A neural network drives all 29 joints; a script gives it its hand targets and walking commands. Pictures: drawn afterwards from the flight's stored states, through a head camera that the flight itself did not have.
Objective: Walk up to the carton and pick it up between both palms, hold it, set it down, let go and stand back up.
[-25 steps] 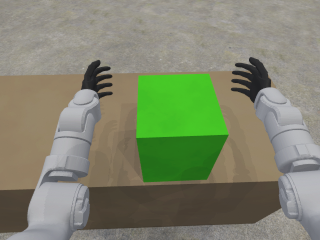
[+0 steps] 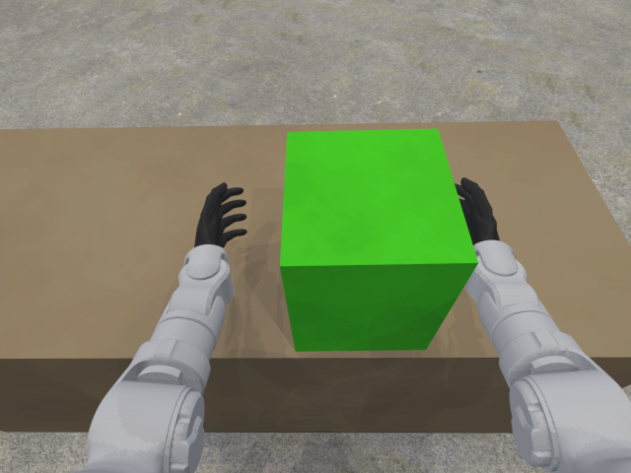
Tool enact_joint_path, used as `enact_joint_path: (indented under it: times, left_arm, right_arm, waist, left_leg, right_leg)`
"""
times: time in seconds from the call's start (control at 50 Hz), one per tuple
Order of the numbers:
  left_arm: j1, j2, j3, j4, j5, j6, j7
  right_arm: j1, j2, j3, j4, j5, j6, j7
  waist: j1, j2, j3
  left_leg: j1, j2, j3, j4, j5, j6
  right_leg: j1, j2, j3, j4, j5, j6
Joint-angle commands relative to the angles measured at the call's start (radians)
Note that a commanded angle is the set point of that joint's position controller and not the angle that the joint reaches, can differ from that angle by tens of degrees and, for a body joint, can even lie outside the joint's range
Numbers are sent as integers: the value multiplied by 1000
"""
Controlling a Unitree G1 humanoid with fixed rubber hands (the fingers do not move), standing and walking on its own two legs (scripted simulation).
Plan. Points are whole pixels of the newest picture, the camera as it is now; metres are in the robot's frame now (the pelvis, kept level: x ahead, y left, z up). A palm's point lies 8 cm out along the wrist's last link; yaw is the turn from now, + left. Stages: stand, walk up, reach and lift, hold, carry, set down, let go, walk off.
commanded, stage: reach and lift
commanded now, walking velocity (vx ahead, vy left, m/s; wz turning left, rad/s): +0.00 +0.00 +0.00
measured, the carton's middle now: (361, 248) +0.43 -0.05 +0.01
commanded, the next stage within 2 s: none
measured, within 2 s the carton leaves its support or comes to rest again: neither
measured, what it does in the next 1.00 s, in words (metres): stands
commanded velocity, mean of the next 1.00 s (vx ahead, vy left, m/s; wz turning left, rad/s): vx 0.00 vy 0.00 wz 0.00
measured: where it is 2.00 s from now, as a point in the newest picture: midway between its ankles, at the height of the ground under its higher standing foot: outside the picture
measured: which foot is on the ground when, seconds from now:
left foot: down 0.00-1.00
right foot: down 0.00-1.00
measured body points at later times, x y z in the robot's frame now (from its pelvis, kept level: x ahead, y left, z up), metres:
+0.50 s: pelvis -0.02 -0.01 -0.03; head +0.07 -0.02 +0.41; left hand +0.43 +0.13 +0.02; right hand +0.43 -0.21 +0.02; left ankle -0.03 +0.13 -0.73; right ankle +0.03 -0.11 -0.73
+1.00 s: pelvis -0.02 -0.01 -0.02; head +0.07 -0.02 +0.42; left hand +0.43 +0.11 +0.03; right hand +0.42 -0.19 +0.02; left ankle -0.03 +0.13 -0.73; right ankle +0.03 -0.11 -0.73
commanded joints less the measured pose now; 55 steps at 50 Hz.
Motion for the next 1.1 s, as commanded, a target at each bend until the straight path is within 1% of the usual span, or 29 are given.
enact_joint_path:
  times: [0.0,0.08,0.16,0.3,0.36,0.42,0.52,0.6,0.7,0.82,0.94,0.98,1.02,1.04,1.08]
  left_arm:
    - [-587,120,1,-122,-4,-151,2]
    - [-607,123,-14,-2,-35,-227,4]
    - [-630,135,-29,66,-69,-262,5]
    - [-666,152,-46,104,-113,-286,-1]
    - [-681,152,-47,104,-122,-295,-4]
    - [-697,144,-44,98,-121,-303,-5]
    - [-722,119,-20,85,-94,-308,-1]
    - [-733,97,18,71,-46,-301,4]
    - [-733,70,70,44,23,-280,13]
    - [-738,23,96,17,66,-274,15]
    - [-731,-29,120,8,110,-283,6]
    - [-730,-68,135,3,140,-289,-5]
    - [-730,-153,150,-1,192,-297,-32]
    - [-734,-236,145,3,227,-304,-56]
    - [-730,-493,118,40,325,-325,-130]
  right_arm:
    - [-581,-218,-19,-159,6,-113,-4]
    - [-603,-214,17,-84,33,-150,-5]
    - [-629,-218,53,-41,66,-162,-6]
    - [-669,-190,94,-39,96,-161,-9]
    - [-681,-162,96,-53,91,-156,-14]
    - [-691,-129,83,-71,70,-150,-23]
    - [-701,-68,27,-102,1,-137,-46]
    - [-703,-23,-34,-126,-75,-130,-70]
    - [-698,30,-85,-152,-141,-120,-83]
    - [-690,91,-109,-184,-182,-113,-80]
    - [-679,152,-141,-200,-241,-121,-67]
    - [-674,197,-158,-205,-277,-129,-55]
    - [-667,294,-179,-212,-342,-144,-32]
    - [-666,385,-181,-212,-389,-155,-10]
    - [-658,666,-174,-194,-529,-185,59]
  waist:
    - [-34,-33,-815]
    - [-33,-40,-822]
    - [-31,-48,-829]
    - [-23,-78,-868]
    - [-24,-86,-885]
    - [-28,-88,-902]
    - [-41,-82,-921]
    - [-48,-76,-926]
    - [-41,-70,-917]
    - [-38,-64,-902]
    - [-41,-67,-879]
    - [-43,-66,-871]
    - [-47,-61,-859]
    - [-51,-55,-849]
    - [-63,-36,-798]
  left_leg:
    - [122,-45,39,15,480,-62]
    - [71,-44,36,50,448,-61]
    - [30,-45,37,81,413,-56]
    - [-72,-55,45,119,351,-39]
    - [-121,-61,48,129,319,-31]
    - [-155,-66,50,135,289,-26]
    - [-184,-74,53,138,251,-25]
    - [-194,-78,58,126,234,-27]
    - [-180,-79,63,97,236,-27]
    - [-177,-80,67,59,239,-22]
    - [-154,-78,67,26,237,-19]
    - [-138,-78,68,12,243,-18]
    - [-113,-78,70,-8,253,-17]
    - [-96,-79,70,-22,259,-17]
    - [-49,-78,68,-57,259,-16]
  right_leg:
    - [473,18,11,111,553,33]
    - [413,15,11,145,514,32]
    - [364,14,12,176,472,32]
    - [354,4,27,227,438,43]
    - [367,-1,35,244,425,48]
    - [374,-6,41,254,405,51]
    - [388,-10,44,257,373,53]
    - [421,-12,45,250,372,54]
    - [461,-11,43,231,384,56]
    - [507,-17,43,211,414,59]
    - [525,-21,35,187,418,57]
    - [537,-22,30,175,429,57]
    - [559,-25,22,159,452,57]
    - [573,-26,15,148,470,58]
    - [601,-30,-8,118,503,57]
